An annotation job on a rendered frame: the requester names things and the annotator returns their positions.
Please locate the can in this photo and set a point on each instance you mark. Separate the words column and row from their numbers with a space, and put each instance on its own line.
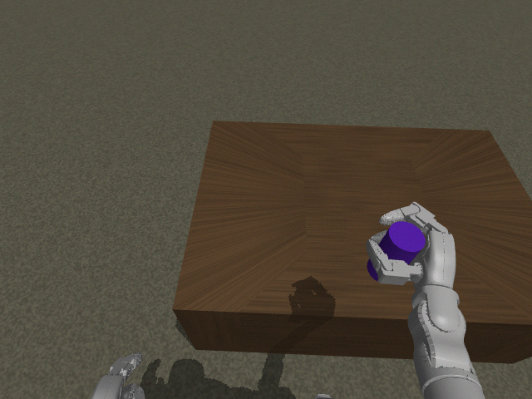
column 403, row 241

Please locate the right robot arm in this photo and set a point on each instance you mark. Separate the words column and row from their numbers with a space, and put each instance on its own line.
column 442, row 363

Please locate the right robot hand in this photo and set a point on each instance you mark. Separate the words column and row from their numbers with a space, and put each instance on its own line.
column 434, row 264

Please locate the left robot hand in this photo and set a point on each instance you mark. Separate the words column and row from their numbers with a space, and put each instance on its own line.
column 111, row 386

